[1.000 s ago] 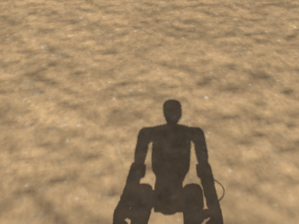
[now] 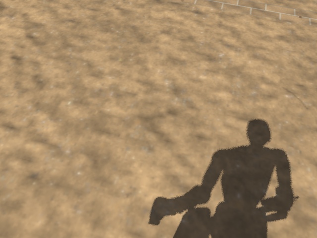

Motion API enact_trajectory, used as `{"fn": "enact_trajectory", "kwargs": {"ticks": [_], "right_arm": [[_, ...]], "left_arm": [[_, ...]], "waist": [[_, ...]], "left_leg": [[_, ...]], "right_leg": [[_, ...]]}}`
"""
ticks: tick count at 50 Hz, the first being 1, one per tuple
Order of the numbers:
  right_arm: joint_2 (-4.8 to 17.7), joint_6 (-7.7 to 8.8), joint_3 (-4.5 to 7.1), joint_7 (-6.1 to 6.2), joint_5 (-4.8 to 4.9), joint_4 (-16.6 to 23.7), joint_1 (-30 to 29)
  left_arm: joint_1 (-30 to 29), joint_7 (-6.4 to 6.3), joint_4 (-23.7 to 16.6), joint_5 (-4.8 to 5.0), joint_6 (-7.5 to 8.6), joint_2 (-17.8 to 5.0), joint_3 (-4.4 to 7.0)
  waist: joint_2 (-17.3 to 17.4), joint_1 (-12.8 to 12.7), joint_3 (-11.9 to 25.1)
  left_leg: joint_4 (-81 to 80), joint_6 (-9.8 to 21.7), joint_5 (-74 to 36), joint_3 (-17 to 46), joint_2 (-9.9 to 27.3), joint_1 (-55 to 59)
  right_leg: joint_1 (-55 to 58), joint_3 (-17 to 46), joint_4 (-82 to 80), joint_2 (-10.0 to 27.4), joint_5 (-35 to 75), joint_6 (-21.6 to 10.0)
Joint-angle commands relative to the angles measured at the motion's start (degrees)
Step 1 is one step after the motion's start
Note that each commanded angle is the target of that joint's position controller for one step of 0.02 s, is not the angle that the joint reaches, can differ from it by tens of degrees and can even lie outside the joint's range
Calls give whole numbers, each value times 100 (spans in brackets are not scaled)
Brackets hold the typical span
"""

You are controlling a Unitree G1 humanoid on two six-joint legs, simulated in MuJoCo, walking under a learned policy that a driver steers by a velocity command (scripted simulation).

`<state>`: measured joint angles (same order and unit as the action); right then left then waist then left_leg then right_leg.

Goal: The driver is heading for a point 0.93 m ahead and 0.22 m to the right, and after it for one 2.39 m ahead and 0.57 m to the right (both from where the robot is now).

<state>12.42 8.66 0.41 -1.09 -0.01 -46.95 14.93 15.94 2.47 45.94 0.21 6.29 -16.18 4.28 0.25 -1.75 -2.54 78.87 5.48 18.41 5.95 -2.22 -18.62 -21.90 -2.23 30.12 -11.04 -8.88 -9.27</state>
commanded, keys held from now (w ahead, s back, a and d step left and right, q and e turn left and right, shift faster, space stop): w+e+shift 0.62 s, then w+shift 0.12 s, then w+q+shift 0.26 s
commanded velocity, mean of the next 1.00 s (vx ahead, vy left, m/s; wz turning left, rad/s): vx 1.00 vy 0.00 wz -0.60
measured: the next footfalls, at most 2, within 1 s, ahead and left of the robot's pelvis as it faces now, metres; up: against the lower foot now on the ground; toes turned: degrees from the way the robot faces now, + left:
left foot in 0.30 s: +0.51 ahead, +0.14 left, +0.00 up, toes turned -23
right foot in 0.78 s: +0.74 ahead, -0.30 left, +0.00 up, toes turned -44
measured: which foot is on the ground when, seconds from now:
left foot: up 0.00-0.28, down 0.30-0.78, up 0.80-1.00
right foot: down 0.00-0.30, up 0.32-0.76, down 0.78-1.00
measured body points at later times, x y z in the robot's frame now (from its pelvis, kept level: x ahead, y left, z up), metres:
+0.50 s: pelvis +0.44 +0.02 +0.02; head +0.44 +0.01 +0.47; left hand +0.71 +0.20 -0.06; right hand +0.36 -0.27 -0.09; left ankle +0.48 +0.16 -0.72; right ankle +0.39 -0.09 -0.60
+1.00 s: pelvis +0.78 -0.24 +0.02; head +0.78 -0.25 +0.47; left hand +0.97 -0.06 -0.10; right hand +0.72 -0.53 -0.09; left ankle +0.95 -0.13 -0.61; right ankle +0.71 -0.27 -0.72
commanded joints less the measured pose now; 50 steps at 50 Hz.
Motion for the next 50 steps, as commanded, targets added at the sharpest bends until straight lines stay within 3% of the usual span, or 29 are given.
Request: {"fn": "enact_trajectory", "kwargs": {"ticks": [1, 3, 7, 12, 14, 15, 16, 17, 18, 19, 20, 21, 23, 25, 27, 30, 33, 36, 37, 38, 39, 40, 41, 42, 43, 44, 45, 46, 50], "right_arm": [[579, 232, 114, 12, -79, 803, -199], [532, 134, 103, 104, -107, 956, -252], [241, 158, -31, 148, -246, 1634, -1718], [796, 113, 279, 226, 185, 1969, -2069], [1182, 184, 518, 248, 222, 1819, -965], [1389, 149, 595, 298, 215, 1608, 556], [1849, 85, 669, 252, 11, 1375, 1361], [1560, 51, 644, 161, 45, 1280, 1316], [1044, -30, 557, 205, 43, 1350, 947], [936, -108, 511, 220, 11, 1243, 747], [892, -144, 492, 192, -78, 1122, 612], [784, -132, 452, 175, -146, 1018, 396], [496, -117, 395, 86, -21, 823, 88], [606, -96, 431, 61, 47, 657, -50], [817, -79, 467, 93, -10, 593, -245], [1120, -62, 503, 153, -36, 466, -38], [1430, -109, 509, 139, -19, 233, 576], [1899, -236, 553, 191, -25, 127, 843], [2013, -295, 562, 209, -30, 128, 762], [1940, -339, 506, 222, -4, 143, 506], [1423, -300, 342, 240, -60, 240, 696], [553, -76, 43, 122, 169, 416, 1743], [1340, 81, 228, 102, 472, 401, 816], [1209, 90, 219, 112, 633, 658, 181], [1003, 45, 162, 159, 515, 695, -20], [936, -86, 203, 181, 367, 578, 76], [874, -252, 229, 138, 362, 443, 522], [785, -398, 245, 120, 347, 331, 695], [571, -588, 226, 103, 283, 458, 135]], "left_arm": [[100, 4, -392, -20, 126, -310, 2], [95, -52, -349, 126, 81, -213, -51], [457, -240, -347, 210, 54, -425, 11], [1021, -262, -202, 340, -51, -378, 47], [799, -251, -286, 231, -131, -462, 75], [494, -215, -514, 25, -168, -272, -4], [1412, -175, -669, 207, -114, 457, -240], [1442, -241, -764, 463, -126, 149, -312], [773, -291, -780, 427, -182, -229, -213], [201, -285, -896, 266, -214, -349, -180], [-259, -248, -1053, 110, -215, -271, -168], [-252, -191, -1158, 137, -262, -155, -147], [-225, -127, -1269, 293, -424, 38, -166], [-348, -93, -1402, 216, -501, 78, -196], [-486, -63, -1488, 155, -491, -20, -205], [-1142, 41, -1615, 119, -439, -207, -183], [-1825, 200, -1826, 168, -312, -82, -241], [-1607, 217, -1878, 179, -273, -482, -58], [-850, 184, -1745, 182, -302, -764, 93], [623, 82, -1336, 184, -355, -1083, 304], [1438, -53, -976, 185, -419, -1434, 390], [1128, -24, -1110, 19, -285, -1739, 331], [1389, -6, -991, -31, -223, -1048, 238], [1199, -7, -857, -50, -146, -932, 178], [703, 8, -793, -44, -54, -801, 135], [250, 29, -779, -105, 18, -441, 45], [13, 34, -768, -181, 70, -243, -6], [-84, 56, -693, -127, 115, -75, -24], [-54, -32, -433, -126, 218, -204, 26]], "waist": [[647, 439, 225], [395, 619, -148], [-10, 81, -464], [-561, -155, -28], [-636, 567, 753], [-607, 1260, 1852], [1742, 873, 3089], [2519, 858, 2989], [1702, 1020, 1817], [680, 987, 1044], [69, 879, 532], [213, 588, 336], [448, 307, 71], [394, 156, -125], [310, 33, -307], [-26, 269, -543], [-106, 502, -727], [576, 25, -207], [791, -479, 246], [741, -1296, 877], [-148, -1281, 1355], [-1768, -301, 2697], [-698, -942, 2619], [-418, -771, 1342], [337, -388, 634], [341, -59, 311], [-88, 245, 240], [-200, 353, 172], [-155, 294, -382]], "left_leg": [[-325, -59, -267, 472, 565, -2110], [-1004, -330, -170, 200, 721, -1962], [-3689, -673, -2348, -445, 346, -316], [-5229, -818, -2283, -25, 22, 291], [-5281, -502, -1671, -50, 127, 1310], [-4664, -130, -948, 469, 908, 3141], [-5257, 946, 1029, 3595, 2652, 5431], [-5979, 952, 3102, 5115, 2961, 5314], [-6135, 640, 2919, 4201, 2577, 4506], [-6148, 443, 1590, 3083, 2333, 3581], [-6245, 371, 489, 2332, 2086, 2710], [-6359, 353, 2, 1821, 1944, 2078], [-6598, 245, -432, 938, 1743, 1437], [-6767, 256, -1137, 292, 1735, 1159], [-6942, 201, -1573, -394, 1630, 862], [-7124, 2, -1826, -1214, 1440, 1012], [-7121, -125, -3080, -1542, 1559, 1528], [-5997, -24, -7504, -1705, 1801, 2381], [-4979, 46, -8325, -1664, 1901, 2374], [-3463, 14, -8282, -1666, 1808, 1599], [-989, -128, -3198, -1504, 1168, -219], [1009, -163, 1196, -416, 176, -2060], [1147, 19, 757, 420, 312, -2376], [898, 32, 457, 320, 452, -2715], [411, -12, 66, 282, 785, -2590], [76, -48, -347, 281, 1032, -2292], [-18, -118, -652, 370, 1204, -1894], [-133, -173, -741, 346, 1304, -1745], [-902, -340, -1695, 264, 1256, -2349]], "right_leg": [[1434, 3648, -2062, 1675, -1199, -1085], [468, 3112, -2104, 1425, -826, -1029], [-1229, 2167, -2043, 765, 209, -604], [439, 2964, -1110, 1056, 73, -204], [1011, 2767, 555, 967, 1911, 101], [226, 2450, 2267, 904, 1716, 259], [-1796, 1725, 4425, 241, -1697, 552], [-2810, 1429, 5422, 901, -2026, 499], [-3297, 1199, 5671, 1169, -1528, 493], [-3233, 941, 5538, 1364, -1162, 508], [-3001, 858, 5309, 1547, -966, 476], [-2694, 916, 5129, 1755, -846, 464], [-2561, 876, 4949, 2009, -937, 467], [-2717, 838, 4796, 2120, -535, 546], [-2657, 799, 4276, 2139, 181, 652], [-2409, 347, 2977, 1976, 1309, 595], [-1899, -133, 1720, 1637, 1402, 293], [-863, -670, 1401, 810, 296, -57], [33, -652, 1294, 635, -57, -235], [1989, -442, 650, 648, 449, -493], [4065, 1051, 818, 1547, 263, -617], [5509, 4623, -334, 3145, -1812, -1556], [4925, 4859, -1257, 3112, -2762, -1188], [3835, 4057, -1492, 3071, -2472, -964], [2718, 3382, -1608, 2939, -1887, -741], [1953, 2639, -1629, 2642, -1482, -505], [1366, 2118, -1718, 2562, -1136, -410], [1038, 1648, -1822, 2410, -805, -295], [680, 20, -2226, 2034, 785, 218]]}}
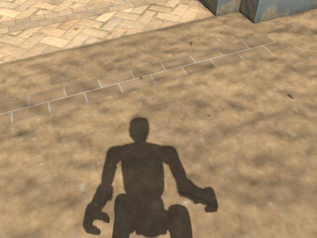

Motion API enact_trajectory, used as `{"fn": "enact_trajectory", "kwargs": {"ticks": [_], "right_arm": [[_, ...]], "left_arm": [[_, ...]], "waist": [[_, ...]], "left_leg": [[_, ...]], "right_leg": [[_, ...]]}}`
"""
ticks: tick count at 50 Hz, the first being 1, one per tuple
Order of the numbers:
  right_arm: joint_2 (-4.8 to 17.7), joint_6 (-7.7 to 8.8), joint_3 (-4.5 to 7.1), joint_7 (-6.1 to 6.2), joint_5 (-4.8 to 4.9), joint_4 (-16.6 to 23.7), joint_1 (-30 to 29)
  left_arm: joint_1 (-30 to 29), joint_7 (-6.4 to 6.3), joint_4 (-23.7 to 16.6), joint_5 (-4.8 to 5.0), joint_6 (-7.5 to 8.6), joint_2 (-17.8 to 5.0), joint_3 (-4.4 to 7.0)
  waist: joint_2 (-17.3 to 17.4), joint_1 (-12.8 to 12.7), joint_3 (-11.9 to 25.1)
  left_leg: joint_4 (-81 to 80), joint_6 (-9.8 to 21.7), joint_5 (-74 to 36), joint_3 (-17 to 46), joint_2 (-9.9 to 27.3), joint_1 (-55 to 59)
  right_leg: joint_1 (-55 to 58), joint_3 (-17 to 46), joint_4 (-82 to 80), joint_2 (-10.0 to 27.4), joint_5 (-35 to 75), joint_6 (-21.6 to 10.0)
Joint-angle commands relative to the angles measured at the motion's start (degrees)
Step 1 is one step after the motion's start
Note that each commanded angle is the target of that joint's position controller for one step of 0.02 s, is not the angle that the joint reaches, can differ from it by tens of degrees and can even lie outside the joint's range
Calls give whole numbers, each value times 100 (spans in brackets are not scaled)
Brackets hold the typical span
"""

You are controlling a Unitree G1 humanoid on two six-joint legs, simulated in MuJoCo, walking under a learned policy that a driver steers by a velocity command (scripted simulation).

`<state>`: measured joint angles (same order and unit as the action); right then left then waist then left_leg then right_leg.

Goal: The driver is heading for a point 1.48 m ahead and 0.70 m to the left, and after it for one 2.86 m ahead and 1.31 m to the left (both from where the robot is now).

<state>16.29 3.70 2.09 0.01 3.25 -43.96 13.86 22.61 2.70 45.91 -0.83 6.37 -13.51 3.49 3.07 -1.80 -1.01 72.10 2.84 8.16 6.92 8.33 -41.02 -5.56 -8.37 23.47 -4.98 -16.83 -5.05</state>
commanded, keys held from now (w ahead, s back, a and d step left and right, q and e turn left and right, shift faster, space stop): w+q+shift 0.78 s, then w+shift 0.22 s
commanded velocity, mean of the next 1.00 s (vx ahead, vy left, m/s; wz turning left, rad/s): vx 1.00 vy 0.00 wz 0.79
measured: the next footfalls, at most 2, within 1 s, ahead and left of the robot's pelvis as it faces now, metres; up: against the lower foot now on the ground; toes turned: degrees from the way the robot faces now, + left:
left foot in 0.24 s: +0.44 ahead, +0.12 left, +0.00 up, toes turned +13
right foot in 0.68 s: +0.87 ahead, +0.09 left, +0.00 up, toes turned +44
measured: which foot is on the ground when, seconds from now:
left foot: up 0.00-0.22, down 0.24-0.68, up 0.70-1.00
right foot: down 0.00-0.26, up 0.28-0.66, down 0.68-1.00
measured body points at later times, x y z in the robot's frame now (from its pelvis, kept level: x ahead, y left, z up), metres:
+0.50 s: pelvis +0.44 +0.08 +0.00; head +0.45 +0.09 +0.45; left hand +0.61 +0.38 -0.03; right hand +0.55 -0.15 -0.12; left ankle +0.40 +0.11 -0.73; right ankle +0.65 -0.07 -0.65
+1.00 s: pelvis +0.83 +0.24 -0.01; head +0.84 +0.25 +0.44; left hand +0.57 +0.36 -0.13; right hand +1.17 +0.29 -0.05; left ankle +0.84 +0.47 -0.65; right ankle +0.84 +0.06 -0.73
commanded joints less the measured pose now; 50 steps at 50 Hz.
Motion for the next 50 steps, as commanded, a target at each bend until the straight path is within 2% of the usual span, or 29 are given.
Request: {"fn": "enact_trajectory", "kwargs": {"ticks": [1, 6, 8, 10, 11, 12, 13, 14, 15, 16, 17, 18, 19, 21, 24, 26, 29, 31, 33, 34, 35, 36, 37, 38, 39, 40, 43, 47, 50], "right_arm": [[175, -62, 53, -19, -62, 243, 45], [98, 116, 6, -289, -106, 520, -818], [232, 167, 59, -436, -93, 699, -954], [541, 80, 215, -465, 8, 689, -251], [844, -41, 357, -428, 22, 518, 699], [1334, -187, 585, -337, -34, 129, 2227], [1345, -308, 613, -199, -25, -160, 2976], [1158, -227, 458, -242, -295, -115, 2349], [787, -64, 311, -253, -442, 289, 1652], [557, 27, 313, -276, -375, 430, 1659], [602, 122, 311, -324, -333, 479, 1335], [637, 205, 312, -344, -298, 611, 897], [712, 229, 325, -291, -299, 731, 553], [590, 224, 279, -184, -248, 790, 358], [479, 179, 240, 29, -121, 672, 581], [571, 91, 281, 81, -85, 566, 693], [585, 44, 330, 90, -23, 425, 907], [538, 18, 361, 125, -22, 396, 862], [566, -17, 365, 74, -166, 543, 491], [195, -19, 206, -1, -383, 789, 217], [-448, 39, 3, -54, -64, 1040, 1378], [68, 0, -5, 25, 179, 919, 1258], [483, -35, 78, 38, 28, 968, 527], [572, -47, 115, 20, -153, 1050, 35], [491, -23, 129, -15, -278, 1206, -383], [362, -39, 124, -73, -214, 1287, -374], [21, -134, 33, -135, -39, 1310, -268], [120, -61, -18, -186, -157, 1399, -790], [119, 70, -68, -305, -209, 1589, -1628]], "left_arm": [[-743, -100, -411, -48, 220, -471, 92], [-273, -328, -198, -19, 200, -750, 74], [-250, -431, -186, -46, 95, -1054, 111], [-428, -562, -268, -48, -98, -1461, 211], [-782, -576, -366, -14, -176, -1643, 272], [-1289, -518, -540, 18, -175, -1655, 279], [-1745, -345, -569, 145, -70, -1157, 151], [-1057, -163, -928, 105, 193, 223, -216], [-686, -62, -1272, 269, 433, -9, -313], [-1395, -47, -1381, 336, 528, -649, -190], [-1548, -84, -1483, 312, 527, -670, -152], [-1465, -141, -1411, 160, 456, -587, -174], [-1322, -184, -1357, 59, 360, -599, -148], [-1244, -299, -1312, 33, 187, -771, -75], [-2366, -386, -1728, -114, 131, -481, -167], [-2848, -359, -1918, -33, 131, -223, -208], [-2962, -319, -2012, 237, 180, -533, -20], [-2854, -305, -1994, 340, 252, -804, 117], [-1367, -328, -1696, 380, 318, -1189, 364], [176, -387, -1465, 333, 256, -1397, 404], [473, -274, -1301, 26, 253, -1855, 434], [130, -232, -1403, 47, 212, -1385, 379], [-149, -292, -1446, 104, 140, -924, 293], [-204, -314, -1305, 65, 69, -900, 266], [-244, -302, -1160, 3, 44, -921, 261], [-334, -284, -1020, -46, 72, -801, 200], [-321, -148, -605, 110, 112, -379, 53], [-226, -169, -346, 50, 146, -793, 119], [209, -233, -83, 116, 145, -924, 88]], "waist": [[-514, 273, -632], [-228, -65, -787], [-463, 40, -566], [-1054, 582, 23], [-1301, 1160, 412], [-1199, 1911, 958], [-163, 2272, 742], [2223, 915, 478], [1877, 531, 1409], [566, 774, 949], [-674, 350, 406], [-1091, 41, 148], [-1076, -145, -37], [-859, -249, -227], [-503, 221, -503], [-98, 523, -365], [261, 708, -40], [436, 571, 28], [512, -344, 960], [233, -997, 2067], [-2808, -180, 2894], [-2835, -336, 2226], [-1894, -562, 1278], [-783, -554, 728], [-320, -477, 298], [-474, -246, 116], [-726, 83, -153], [-433, 172, -635], [-282, -96, -791]], "left_leg": [[-663, -105, -1078, 38, 101, -154], [-2586, 134, -2349, -933, -312, -143], [-3164, 337, -2181, -1476, -693, 299], [-2976, 468, -1385, -1857, -1137, 1222], [-2707, 631, -786, -1791, -1235, 2175], [-2718, 892, -512, -1331, -1159, 3908], [-3452, 1102, -789, -767, -928, 4857], [-3428, 1793, -350, 1170, -573, 5724], [-5046, 2465, 2566, 3934, 341, 5980], [-5914, 2069, 3309, 4225, 387, 5382], [-6103, 1836, 3359, 4099, 375, 4424], [-6021, 1819, 2898, 3834, 209, 3541], [-6027, 1805, 2357, 3395, -82, 2867], [-6088, 1709, 1493, 2528, -482, 2166], [-5999, 1503, 244, 1531, -1010, 1432], [-5803, 1184, 207, 1283, -1256, 1280], [-5427, 990, 674, 1799, -1099, 1998], [-4896, 866, 201, 2089, -891, 2812], [-3201, 534, -1532, 1822, -997, 3074], [-1295, 373, -975, 1390, -1106, 2027], [591, 119, 2580, 819, -1749, -72], [1324, 136, 1982, 503, -1014, -1014], [1450, 120, 1446, 235, -835, -1255], [1272, 118, 1135, 51, -649, -1026], [982, 150, 961, 12, -466, -843], [782, 179, 829, 78, -287, -571], [461, 232, 936, 100, -149, -552], [-682, 97, -181, 220, -333, -1014], [-2067, 168, -1097, -419, -436, -540]], "right_leg": [[-979, 311, -1633, 1292, 1827, -139], [125, -456, -1668, 1333, 3209, 328], [770, -619, -1162, 1437, 5318, 539], [1243, -637, -17, 1645, 7890, 571], [1086, -563, 1023, 1796, 8775, 482], [297, -358, 2721, 1761, 8503, 353], [-871, -458, 5442, 821, 4177, 408], [-3510, 523, 7680, -211, -1653, 532], [-4435, 1683, 7875, -167, -1485, 178], [-4372, 1760, 7219, 111, -924, -115], [-4217, 1720, 6430, 338, -457, -155], [-3808, 1797, 5879, 546, -220, -49], [-3466, 1851, 5542, 683, -88, 133], [-3113, 1744, 4717, 908, 19, 446], [-2578, 1295, 2787, 772, 1203, 798], [-1918, 1071, 1531, 464, 1953, 901], [-1402, 1314, 603, 245, 2213, 1015], [-1405, 1485, 253, 317, 1886, 909], [108, 1398, 414, 496, 1446, 584], [2165, 2182, 1054, 1372, 301, 324], [3907, 5873, -274, 2850, -2255, -760], [3500, 6632, -689, 2982, -3897, -735], [2701, 5520, -711, 2679, -3243, -506], [1885, 4468, -691, 2417, -1897, -338], [1202, 3728, -729, 2178, -854, -252], [677, 3273, -822, 2026, -368, -254], [78, 2495, -1095, 1810, 124, -333], [-152, 1658, -1494, 1822, 1185, -483], [-80, 963, -1888, 1735, 1769, -315]]}}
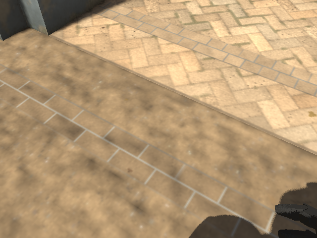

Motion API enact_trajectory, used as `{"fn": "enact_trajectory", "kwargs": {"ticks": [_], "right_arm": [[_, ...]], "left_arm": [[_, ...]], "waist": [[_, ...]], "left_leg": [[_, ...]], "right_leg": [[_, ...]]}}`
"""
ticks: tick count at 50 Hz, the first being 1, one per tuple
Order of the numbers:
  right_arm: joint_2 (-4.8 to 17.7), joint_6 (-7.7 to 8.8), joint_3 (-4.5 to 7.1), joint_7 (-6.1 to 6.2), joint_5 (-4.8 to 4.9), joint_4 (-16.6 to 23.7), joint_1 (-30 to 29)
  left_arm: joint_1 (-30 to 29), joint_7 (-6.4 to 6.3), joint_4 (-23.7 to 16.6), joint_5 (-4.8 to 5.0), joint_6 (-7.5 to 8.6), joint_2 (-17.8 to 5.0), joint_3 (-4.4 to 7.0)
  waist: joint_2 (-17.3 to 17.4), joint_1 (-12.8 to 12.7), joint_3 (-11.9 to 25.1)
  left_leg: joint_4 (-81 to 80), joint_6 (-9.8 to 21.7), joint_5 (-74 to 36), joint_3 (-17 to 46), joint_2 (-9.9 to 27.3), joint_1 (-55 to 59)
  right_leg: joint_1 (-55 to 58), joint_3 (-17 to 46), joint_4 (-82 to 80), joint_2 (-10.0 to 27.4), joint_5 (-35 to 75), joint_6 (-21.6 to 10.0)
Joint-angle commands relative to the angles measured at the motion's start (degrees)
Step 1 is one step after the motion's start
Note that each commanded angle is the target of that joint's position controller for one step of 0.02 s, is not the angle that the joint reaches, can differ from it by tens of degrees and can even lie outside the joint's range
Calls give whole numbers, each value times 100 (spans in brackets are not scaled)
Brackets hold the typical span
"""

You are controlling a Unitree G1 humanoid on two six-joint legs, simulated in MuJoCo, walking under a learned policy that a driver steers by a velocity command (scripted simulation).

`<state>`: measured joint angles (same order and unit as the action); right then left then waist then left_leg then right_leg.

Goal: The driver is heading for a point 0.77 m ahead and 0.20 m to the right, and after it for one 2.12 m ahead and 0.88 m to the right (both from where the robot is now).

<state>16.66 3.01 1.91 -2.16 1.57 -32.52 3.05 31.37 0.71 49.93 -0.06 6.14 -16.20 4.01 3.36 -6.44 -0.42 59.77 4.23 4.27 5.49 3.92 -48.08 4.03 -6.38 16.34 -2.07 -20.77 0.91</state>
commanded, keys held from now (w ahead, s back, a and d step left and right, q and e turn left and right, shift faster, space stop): w+shift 0.04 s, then w+e+shift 0.60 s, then e+shift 0.26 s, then shift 0.10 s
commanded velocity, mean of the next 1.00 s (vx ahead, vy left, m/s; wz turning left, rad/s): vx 0.82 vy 0.00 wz -0.61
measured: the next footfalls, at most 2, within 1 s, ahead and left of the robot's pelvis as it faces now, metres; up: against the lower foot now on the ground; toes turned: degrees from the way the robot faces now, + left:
left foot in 0.16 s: +0.37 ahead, +0.13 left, +0.00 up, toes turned +1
right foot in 0.62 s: +0.76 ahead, -0.15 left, +0.00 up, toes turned -24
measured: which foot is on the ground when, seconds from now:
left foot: up 0.00-0.14, down 0.16-0.62, up 0.64-1.00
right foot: down 0.00-0.16, up 0.18-0.60, down 0.62-1.00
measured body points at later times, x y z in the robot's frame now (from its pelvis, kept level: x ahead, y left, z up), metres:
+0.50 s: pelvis +0.46 +0.01 -0.01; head +0.46 -0.01 +0.44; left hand +0.70 +0.22 -0.08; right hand +0.39 -0.26 -0.14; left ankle +0.33 +0.13 -0.73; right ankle +0.63 -0.17 -0.65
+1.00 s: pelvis +0.84 -0.12 -0.01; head +0.86 -0.15 +0.44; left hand +1.10 +0.07 -0.10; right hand +0.90 -0.47 -0.05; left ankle +1.07 -0.15 -0.71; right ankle +0.73 -0.13 -0.73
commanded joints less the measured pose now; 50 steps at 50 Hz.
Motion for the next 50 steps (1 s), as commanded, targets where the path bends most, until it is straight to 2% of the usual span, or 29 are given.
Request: {"fn": "enact_trajectory", "kwargs": {"ticks": [1, 3, 5, 7, 8, 9, 10, 11, 13, 14, 16, 19, 22, 25, 27, 29, 30, 31, 32, 33, 34, 35, 36, 37, 39, 42, 44, 47, 50], "right_arm": [[23, 185, -75, -137, -35, 542, -848], [-24, 267, -85, -220, -16, 684, -1197], [205, 311, 41, -222, -30, 785, -1109], [776, 237, 343, -74, 13, 462, 678], [1054, 145, 490, 60, -6, 78, 2113], [1634, 182, 543, 111, -231, -100, 2377], [1138, 231, 458, 96, -255, -156, 2760], [770, 276, 354, 76, -242, -326, 2479], [431, 355, 285, 48, -249, -571, 1806], [110, 416, 215, 25, -342, -636, 1533], [-151, 452, 199, -12, -240, -788, 1137], [25, 478, 251, 52, -230, -917, 854], [263, 485, 279, 191, -301, -942, 857], [706, 457, 351, 280, -233, -1027, 1180], [1032, 359, 405, 327, -236, -1030, 1259], [1433, 170, 506, 358, -146, -946, 1153], [1530, 111, 534, 329, -100, -849, 869], [1390, 145, 495, 277, -50, -772, 525], [327, 360, 214, 190, -96, -607, 288], [-224, 663, -19, 97, 26, -131, 1537], [536, 850, 51, 74, 47, -54, 905], [636, 863, 111, 106, 153, 124, 354], [580, 786, 104, 188, -6, 47, 303], [587, 696, 138, 221, -140, -8, 437], [747, 464, 222, 236, -235, -38, 457], [210, 318, 70, 284, -328, 261, -339], [100, 248, 51, 277, -235, 280, -428], [325, 228, 163, 229, -134, 293, -563], [511, 352, 301, 219, -253, 15, 130]], "left_arm": [[-424, -45, -348, 83, 152, -696, 14], [-190, -39, -131, 148, 76, -781, -45], [-94, -72, -16, 114, -8, -1026, -60], [-286, -132, 101, 51, -115, -1290, -55], [-566, -155, -28, 1, -99, -1247, -90], [395, -82, -262, -22, -2, 53, -382], [90, -71, -257, 266, 170, -421, -301], [-838, -116, -551, 508, 178, -669, -153], [-1332, -147, -704, 337, 107, -349, -182], [-1074, -120, -625, 298, -35, -249, -148], [-817, -55, -556, 353, -314, 13, -144], [-1352, -45, -785, 263, -506, 42, -140], [-1889, 60, -1012, 178, -446, -57, -154], [-2560, 267, -1241, 168, -352, -152, -171], [-2593, 368, -1348, 213, -309, -407, -71], [-1744, 350, -1283, 335, -407, -791, 116], [-673, 307, -1071, 327, -515, -1162, 297], [669, 201, -704, 301, -609, -1580, 531], [596, 117, -556, 278, -692, -1766, 584], [-323, 168, -1033, -19, -463, -1643, 337], [-428, 190, -1311, -51, -330, -1214, 305], [-634, 237, -1302, -71, -176, -1067, 274], [-1064, 278, -1367, -8, -72, -949, 244], [-1442, 250, -1473, 42, -52, -1007, 259], [-1748, 106, -1607, 98, -106, -1001, 251], [-1737, -191, -1503, 169, -316, -1007, 283], [-1531, -317, -1413, 194, -575, -1062, 341], [-1303, -380, -1320, 171, -722, -777, 292], [-1585, -407, -1418, 98, -683, -435, 207]], "waist": [[-302, 266, -909], [-473, 241, -935], [-1041, 526, -579], [-1571, 1684, 448], [-1467, 2412, 1104], [603, 1432, 2348], [854, 1756, 3185], [547, 1737, 1761], [-105, 1193, 463], [-15, 846, 289], [175, 513, 13], [17, 395, -631], [-205, 424, -820], [-570, 646, -917], [-330, 532, -629], [305, -60, -33], [492, -655, 439], [243, -1298, 920], [-2065, -952, 184], [-2893, 500, 1426], [-1630, 53, 1576], [-619, 312, 526], [303, 661, 278], [362, 897, 168], [285, 1034, 28], [7, 823, 6], [-452, 600, 567], [-909, 396, 718], [-1049, 740, 858]], "left_leg": [[-1250, 73, -872, -459, -36, 368], [-1921, 179, -747, -849, -172, 823], [-2138, 293, -136, -1120, -595, 1678], [-2490, 513, 77, -948, -741, 3960], [-2306, 564, 119, -242, -130, 6166], [-2627, 1079, 2075, 2667, 1674, 8255], [-3874, 1170, 3315, 4316, 1973, 8050], [-4175, 917, 3198, 3481, 1708, 7178], [-4428, 749, 1741, 1966, 1458, 5279], [-4565, 678, 1377, 1375, 1280, 4592], [-4885, 586, 870, 459, 1181, 3887], [-5186, 333, -66, -729, 1009, 3356], [-5343, 263, -442, -1589, 664, 3397], [-5385, 66, -1141, -2022, 725, 4111], [-4827, -117, -3735, -2166, 774, 4835], [-3414, -151, -6542, -2143, 969, 5336], [-2092, -68, -7088, -2035, 1051, 4990], [-146, -143, -6146, -1908, 785, 3961], [3068, -461, 1044, -1725, -770, 2047], [4255, -473, 2957, -65, -1225, 105], [3728, -145, 2426, 544, -899, 186], [3038, -105, 2208, 404, -785, 109], [2415, -160, 2015, 409, -475, 509], [2035, -310, 1980, 413, -371, 999], [1137, -613, 1921, 326, -165, 1594], [-1054, -889, 991, -234, -587, 2144], [-2161, -947, -253, -387, -1026, 2806], [-3044, -957, -1097, -184, -1077, 3084], [-3765, -681, -1929, -10, -670, 3664]], "right_leg": [[-895, 654, -1299, 1486, 2360, -891], [-488, 483, -1221, 1511, 3488, -891], [-64, 465, -533, 1661, 6306, -903], [-334, 489, 1465, 1706, 7865, -774], [-1902, 557, 3247, 1440, 6493, -580], [-3909, 927, 5711, 407, 200, -431], [-4244, 1756, 6562, 308, -422, -553], [-4907, 1604, 6788, 502, -97, -511], [-4821, 1380, 6411, 967, 538, -441], [-4416, 1436, 6323, 1173, 805, -439], [-4123, 1412, 6151, 1365, 742, -403], [-4581, 1319, 5733, 1437, 1253, -300], [-4619, 895, 4606, 1214, 2517, -310], [-4358, 337, 3252, 972, 3189, -558], [-3792, -242, 2839, 485, 2996, -741], [-2795, -573, 3035, -2, 2028, -940], [-1543, -458, 3172, -118, 1504, -1142], [366, 28, 2642, -96, 1671, -1381], [909, 1151, 2176, 253, 2219, -1800], [1987, 5200, 782, 1465, 85, -3107], [1725, 6016, -254, 1710, -584, -2794], [687, 5596, -354, 1596, 323, -2498], [-133, 4912, -79, 1420, 1363, -2267], [-920, 4362, 103, 1216, 2347, -2227], [-1811, 3414, 76, 865, 3728, -2020], [-2638, 2327, 413, 8, 4854, -1547], [-2606, 2190, 732, -286, 4311, -1069], [-2246, 2648, 1130, -188, 2690, -790], [-1629, 2628, 2461, -201, 2416, -523]]}}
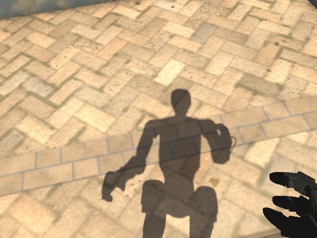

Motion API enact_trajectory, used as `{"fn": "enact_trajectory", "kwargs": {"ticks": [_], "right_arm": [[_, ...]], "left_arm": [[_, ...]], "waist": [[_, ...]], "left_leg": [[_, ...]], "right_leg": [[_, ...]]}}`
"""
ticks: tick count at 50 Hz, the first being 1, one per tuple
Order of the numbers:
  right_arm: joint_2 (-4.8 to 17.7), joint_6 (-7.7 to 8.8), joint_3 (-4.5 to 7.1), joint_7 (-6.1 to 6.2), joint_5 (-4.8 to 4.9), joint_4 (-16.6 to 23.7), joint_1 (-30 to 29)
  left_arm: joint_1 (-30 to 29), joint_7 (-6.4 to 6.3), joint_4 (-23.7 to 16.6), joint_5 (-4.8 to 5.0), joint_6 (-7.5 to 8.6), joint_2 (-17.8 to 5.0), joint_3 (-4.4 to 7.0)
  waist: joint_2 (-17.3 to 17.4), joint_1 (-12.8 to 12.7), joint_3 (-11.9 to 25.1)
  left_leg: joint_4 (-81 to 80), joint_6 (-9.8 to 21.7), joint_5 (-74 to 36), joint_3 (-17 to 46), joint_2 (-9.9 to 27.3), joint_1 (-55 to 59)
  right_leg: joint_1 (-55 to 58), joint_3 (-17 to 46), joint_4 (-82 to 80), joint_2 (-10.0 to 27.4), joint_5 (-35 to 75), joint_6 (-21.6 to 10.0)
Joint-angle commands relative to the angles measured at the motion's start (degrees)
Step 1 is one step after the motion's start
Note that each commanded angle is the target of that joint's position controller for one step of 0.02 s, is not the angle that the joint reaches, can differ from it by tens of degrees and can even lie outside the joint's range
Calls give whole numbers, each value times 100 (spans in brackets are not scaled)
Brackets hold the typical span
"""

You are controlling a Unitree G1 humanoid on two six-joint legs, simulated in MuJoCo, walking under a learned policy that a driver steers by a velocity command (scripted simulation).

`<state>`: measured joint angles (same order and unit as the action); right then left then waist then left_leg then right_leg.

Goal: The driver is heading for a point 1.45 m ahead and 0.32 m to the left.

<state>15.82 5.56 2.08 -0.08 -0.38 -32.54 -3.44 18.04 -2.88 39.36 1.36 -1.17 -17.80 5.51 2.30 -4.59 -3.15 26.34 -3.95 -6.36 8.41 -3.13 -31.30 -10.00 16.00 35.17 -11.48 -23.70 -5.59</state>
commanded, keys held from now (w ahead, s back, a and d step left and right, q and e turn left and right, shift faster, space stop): shift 0.14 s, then q+shift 0.58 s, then shift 0.16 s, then e+shift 0.12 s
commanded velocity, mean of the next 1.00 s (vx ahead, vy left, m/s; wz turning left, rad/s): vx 0.06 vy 0.00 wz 0.33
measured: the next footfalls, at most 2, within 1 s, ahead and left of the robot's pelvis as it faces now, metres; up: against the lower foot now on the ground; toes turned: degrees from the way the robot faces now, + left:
left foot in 0.02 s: +0.23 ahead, +0.12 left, +0.00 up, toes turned -10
right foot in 0.38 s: +0.14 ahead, -0.08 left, +0.00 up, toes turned +10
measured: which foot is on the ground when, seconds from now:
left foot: up 0.00-0.00, down 0.02-0.42, up 0.44-0.78, down 0.80-1.00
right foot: down 0.00-0.02, up 0.04-0.36, down 0.38-0.80, up 0.82-1.00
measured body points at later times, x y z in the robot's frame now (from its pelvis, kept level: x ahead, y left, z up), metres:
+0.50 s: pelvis +0.09 +0.03 +0.02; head +0.13 +0.01 +0.46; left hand +0.22 +0.31 -0.07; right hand +0.24 -0.25 -0.09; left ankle +0.14 +0.14 -0.68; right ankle +0.10 -0.08 -0.72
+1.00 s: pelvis +0.11 +0.09 +0.01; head +0.13 +0.12 +0.46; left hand +0.08 +0.40 -0.11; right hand +0.39 -0.05 -0.06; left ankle +0.08 +0.18 -0.72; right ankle +0.15 -0.05 -0.66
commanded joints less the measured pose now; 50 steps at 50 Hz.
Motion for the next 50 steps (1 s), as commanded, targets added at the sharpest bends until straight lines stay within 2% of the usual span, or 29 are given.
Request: {"fn": "enact_trajectory", "kwargs": {"ticks": [1, 2, 3, 4, 5, 6, 8, 10, 13, 16, 19, 20, 21, 22, 23, 24, 26, 32, 35, 37, 39, 40, 41, 42, 43, 45, 46, 48, 50], "right_arm": [[698, 129, 285, 20, -170, -71, 1241], [840, 105, 247, 24, -334, 9, 1270], [837, 50, 275, -40, -237, 4, 1322], [799, -12, 282, -26, -91, 130, 851], [486, -115, 186, 6, -89, 223, 740], [378, -208, 83, 21, -78, 195, 684], [394, -280, 40, -14, -75, -33, 698], [496, -336, 121, -56, 1, -158, 845], [944, -446, 328, -17, 48, -166, 1214], [1007, -530, 399, 19, 149, -114, 1281], [952, -654, 442, 124, 253, -114, 1297], [827, -668, 424, 152, 251, -58, 1313], [726, -651, 408, 150, 288, 123, 1119], [832, -601, 474, 114, 266, 103, 1382], [1106, -616, 580, 91, 184, -74, 1669], [1101, -693, 610, 102, 181, -243, 1933], [809, -839, 529, 117, 138, -325, 2122], [438, -823, 265, -127, 190, 323, 1102], [587, -832, 297, -202, 190, 404, 1136], [668, -900, 343, -208, 178, 437, 1156], [710, -928, 417, -170, 147, 332, 1539], [1035, -910, 539, -82, 105, 208, 1958], [1839, -862, 700, 63, 13, 282, 2293], [1716, -749, 616, 36, -132, 398, 2133], [1333, -660, 485, -18, -104, 339, 2038], [882, -620, 344, 35, 45, 247, 1347], [720, -627, 260, 62, 62, 247, 1041], [322, -587, 94, 79, -83, 122, 749], [429, -540, 134, 91, -159, -1, 722]], "left_arm": [[-216, -12, -493, -131, 61, 66, -73], [684, 35, -507, -171, 92, 333, -174], [1532, 125, -295, -86, 89, -301, -87], [1124, 150, -214, 17, -7, -754, -6], [215, 107, -281, -27, -116, -930, 27], [-302, 62, -419, -78, -213, -881, 15], [-453, 88, -501, -193, -240, -417, -134], [-487, 87, -508, -270, -117, -55, -247], [-715, 59, -443, -172, -48, -234, -222], [-826, 97, -367, -122, -42, -365, -170], [-635, 163, -226, -127, 42, -397, -112], [-430, 153, -165, -223, 61, -654, -34], [-320, 147, -123, -396, 66, -919, 35], [-868, 136, -264, -519, 106, -873, 28], [-1276, 75, -420, -491, 150, -544, -67], [-1606, 28, -516, -386, 181, -308, -129], [-1726, 5, -533, -232, 205, -240, -173], [-1035, -7, -336, -252, 20, -708, 1], [-1038, 91, -299, -174, 26, -986, 124], [-997, 174, -242, -41, 100, -1003, 160], [-1047, 232, -147, 116, 183, -900, 143], [-740, 274, -12, 84, 248, -691, 87], [-827, 296, -330, -277, 302, -250, -97], [-1134, 271, -389, -297, 310, -389, -89], [-1342, 251, -311, -121, 248, -731, 9], [-1182, 145, -136, -68, 142, -547, -34], [-1011, 117, -36, -117, 78, -565, -31], [-475, 162, 235, -100, -6, -309, -115], [-592, 188, 185, -57, -38, -229, -191]], "waist": [[-270, 653, 1669], [1150, 174, 1940], [1288, -66, 2483], [885, 22, 2298], [217, 356, 1845], [-118, 415, 1386], [-72, 222, 832], [396, 225, 731], [663, 417, 1009], [646, 407, 903], [615, 209, 826], [338, 166, 942], [-843, 145, 807], [-1616, 362, 680], [-1157, 576, 709], [-849, 726, 682], [-770, 723, 527], [-967, 141, 517], [-1080, 180, 605], [-1149, 230, 613], [-1005, 564, 718], [-415, 718, 990], [1420, 695, 1427], [1508, 924, 2091], [676, 1060, 1889], [257, 656, 1299], [330, 500, 1192], [398, 234, 1208], [560, 379, 969]], "left_leg": [[-231, 488, -2161, 418, 898, 3051], [-97, 1425, -4665, 2353, 2241, 4166], [81, 2185, -3530, 3622, 2950, 4340], [-181, 2316, -1024, 3632, 2818, 4030], [-489, 1999, 471, 2888, 2203, 3364], [-684, 1729, 1160, 2307, 1818, 2608], [-926, 1337, 1460, 1548, 1131, 1538], [-1025, 1241, 895, 1106, 654, 1368], [-1012, 1568, 1027, 1775, 986, 1971], [-1269, 1518, 2283, 2258, 1066, 1801], [-1208, 1115, 3148, 2105, 678, 1103], [-818, 817, 3450, 1769, 412, 449], [417, 550, 3807, 802, -159, -444], [2087, 303, 3861, 1, -392, -738], [3131, 116, 3650, -69, -33, -632], [3610, 39, 3361, -158, 13, -543], [4519, -153, 2934, -329, 187, -795], [2831, -323, 2406, -918, 731, -729], [2054, -111, 2452, -1276, 641, 25], [1491, 84, 2488, -1344, 544, 417], [243, 421, 1775, -1373, 281, 1396], [-338, 693, 380, -995, 319, 2566], [-16, 1462, -2752, 1184, 2042, 4244], [-182, 2687, -3116, 2166, 2944, 3965], [-228, 2529, -2685, 1390, 2589, 3659], [-255, 1810, -1284, 525, 1880, 3076], [-325, 1702, -1226, 224, 1748, 2640], [-479, 1607, -1011, -388, 1523, 2018], [-616, 1599, -318, -618, 1520, 1803]], "right_leg": [[-601, 24, 1992, 474, 1088, 322], [-1885, -233, 3594, -187, -2141, 627], [-2230, 18, 4488, 203, -1936, 801], [-2560, -100, 4997, 561, -1213, 937], [-2580, -462, 4871, 726, -711, 1013], [-2451, -598, 4657, 752, -401, 1015], [-1757, -872, 3387, 923, -247, 944], [-1215, -1380, 1897, 860, -590, 948], [-1046, -1174, 887, 767, -311, 856], [-772, -993, 140, 694, 161, 623], [287, -1047, -1160, 787, 953, 307], [955, -672, -1290, 1362, 952, 39], [1040, 365, -1667, 2404, 918, -574], [638, 1036, -1922, 3350, 2212, -1004], [372, 644, -1799, 3353, 2854, -949], [250, 87, -1677, 2986, 3032, -672], [246, -592, -1588, 2689, 3481, -537], [878, -1446, -1489, 2686, 3704, -681], [648, -1765, -1331, 2867, 3976, -582], [608, -1821, -1082, 2968, 4032, -454], [324, -2069, -377, 2818, 3898, -120], [-323, -2448, 524, 2462, 3403, 293], [-2345, -2701, 2481, 1806, -173, 866], [-2929, -1752, 3638, 1296, -1740, 1054], [-2862, -1391, 3949, 1516, -1497, 1002], [-2862, -1379, 3328, 1694, -720, 914], [-2482, -1458, 3110, 1687, -349, 966], [-1523, -1532, 2406, 1645, 142, 1055], [-1154, -1573, 1608, 1611, 317, 1063]]}}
